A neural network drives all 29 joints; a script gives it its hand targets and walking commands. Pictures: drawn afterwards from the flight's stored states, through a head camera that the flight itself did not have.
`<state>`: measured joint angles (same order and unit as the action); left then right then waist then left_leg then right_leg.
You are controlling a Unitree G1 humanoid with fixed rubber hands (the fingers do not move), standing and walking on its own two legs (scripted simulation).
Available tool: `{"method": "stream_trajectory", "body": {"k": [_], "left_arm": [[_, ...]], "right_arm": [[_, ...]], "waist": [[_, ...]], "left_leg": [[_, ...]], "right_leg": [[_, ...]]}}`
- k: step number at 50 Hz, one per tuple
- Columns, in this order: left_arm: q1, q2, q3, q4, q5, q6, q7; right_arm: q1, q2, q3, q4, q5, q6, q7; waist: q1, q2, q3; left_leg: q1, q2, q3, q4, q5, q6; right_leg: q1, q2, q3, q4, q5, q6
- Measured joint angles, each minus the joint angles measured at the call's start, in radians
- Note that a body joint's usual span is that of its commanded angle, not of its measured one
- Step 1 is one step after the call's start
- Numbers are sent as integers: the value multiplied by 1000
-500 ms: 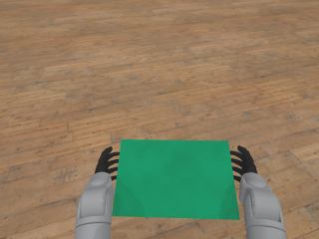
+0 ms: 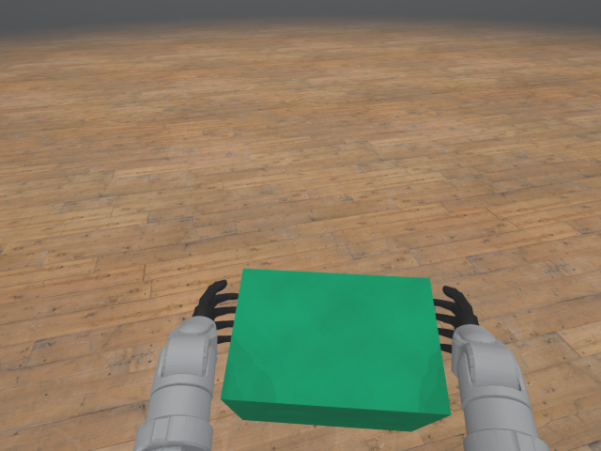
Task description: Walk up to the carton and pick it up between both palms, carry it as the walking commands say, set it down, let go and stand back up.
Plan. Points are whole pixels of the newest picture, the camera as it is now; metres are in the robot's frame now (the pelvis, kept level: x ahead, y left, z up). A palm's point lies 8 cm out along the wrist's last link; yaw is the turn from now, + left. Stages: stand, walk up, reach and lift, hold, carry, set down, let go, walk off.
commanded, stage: set down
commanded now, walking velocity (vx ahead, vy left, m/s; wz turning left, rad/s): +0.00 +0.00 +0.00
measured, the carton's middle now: (330, 353) +0.30 -0.02 -0.04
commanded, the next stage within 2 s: none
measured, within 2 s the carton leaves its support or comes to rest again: neither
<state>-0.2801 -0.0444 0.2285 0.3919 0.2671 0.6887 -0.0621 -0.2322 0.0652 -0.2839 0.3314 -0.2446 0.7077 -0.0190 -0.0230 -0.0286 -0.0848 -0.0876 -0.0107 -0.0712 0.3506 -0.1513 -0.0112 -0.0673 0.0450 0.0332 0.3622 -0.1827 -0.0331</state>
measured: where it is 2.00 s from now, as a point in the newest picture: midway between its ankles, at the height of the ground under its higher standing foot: outside the picture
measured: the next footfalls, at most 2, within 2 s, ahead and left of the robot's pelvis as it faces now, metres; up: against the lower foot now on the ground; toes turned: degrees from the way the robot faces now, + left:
none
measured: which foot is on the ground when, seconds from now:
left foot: down 0.00-1.00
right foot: down 0.00-1.00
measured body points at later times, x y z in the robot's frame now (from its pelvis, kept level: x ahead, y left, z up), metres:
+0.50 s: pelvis +0.04 +0.04 +0.00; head +0.05 +0.04 +0.45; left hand +0.33 +0.18 -0.04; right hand +0.29 -0.19 -0.04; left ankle +0.03 +0.13 -0.75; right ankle +0.02 -0.10 -0.75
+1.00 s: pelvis -0.02 +0.00 -0.06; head +0.12 +0.01 +0.37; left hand +0.33 +0.18 -0.13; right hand +0.32 -0.19 -0.12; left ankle +0.04 +0.13 -0.75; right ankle +0.02 -0.10 -0.75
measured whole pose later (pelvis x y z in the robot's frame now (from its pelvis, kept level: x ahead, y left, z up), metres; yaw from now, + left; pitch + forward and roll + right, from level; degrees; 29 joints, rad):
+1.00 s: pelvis -0.02 +0.00 -0.06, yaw +0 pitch +23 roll +0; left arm -0.42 -0.01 0.32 0.59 0.15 0.23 0.02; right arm -0.40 0.07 -0.36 0.53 -0.17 0.25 -0.03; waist -0.04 -0.01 -0.12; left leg -0.95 -0.03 -0.07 0.80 -0.26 -0.02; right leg -0.93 0.05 0.03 0.82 -0.29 -0.02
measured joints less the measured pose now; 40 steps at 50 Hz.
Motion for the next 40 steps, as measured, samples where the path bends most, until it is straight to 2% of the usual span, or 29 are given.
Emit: {"method": "stream_trajectory", "body": {"k": [4, 7, 13, 16, 20, 25, 32, 40], "left_arm": [[-24, 25, 60, 57, 24, -18, -18], [-37, 41, 72, 90, 24, -40, -33], [-23, 45, 66, 130, 13, -104, -37], [11, 25, 51, 121, 0, -131, -19], [75, -7, -4, 53, -34, -168, 24], [108, -50, -5, 35, -41, -219, 76], [98, -55, 3, 77, -72, -322, 125], [58, -28, 31, 116, -106, -419, 134]], "right_arm": [[-53, 33, -36, 90, -11, -21, 24], [-59, 35, -38, 114, -16, -43, 33], [-50, 48, -61, 133, -49, -100, 33], [-15, 38, -50, 111, -48, -122, 34], [62, 19, -42, 53, -15, -180, 38], [107, -6, -33, 42, 17, -236, 57], [52, -33, -42, 118, 38, -329, 81], [-24, -29, -36, 192, 54, -428, 57]], "waist": [[-8, -1, 32], [-2, 0, 62], [-21, 7, 86], [-30, 13, 88], [-29, 17, 70], [-25, 14, 46], [-24, 17, 15], [-21, 26, -14]], "left_leg": [[8, 7, -10, 41, -30, 10], [8, 5, -17, 65, -46, 10], [-23, -12, -23, 94, -68, 13], [-48, -20, -12, 97, -76, 23], [-99, -28, 11, 92, -81, 33], [-166, -38, 41, 91, -83, 44], [-324, -43, 55, 158, -99, 45], [-533, -34, 38, 240, -94, 28]], "right_leg": [[25, 11, -7, 6, -8, -3], [35, 10, -13, 14, -19, -1], [13, -6, -20, 32, -43, 14], [-15, -14, -9, 36, -51, 23], [-76, -23, 14, 40, -54, 35], [-164, -33, 44, 68, -65, 48], [-334, -34, 56, 157, -90, 48], [-542, -19, 37, 244, -91, 37]]}}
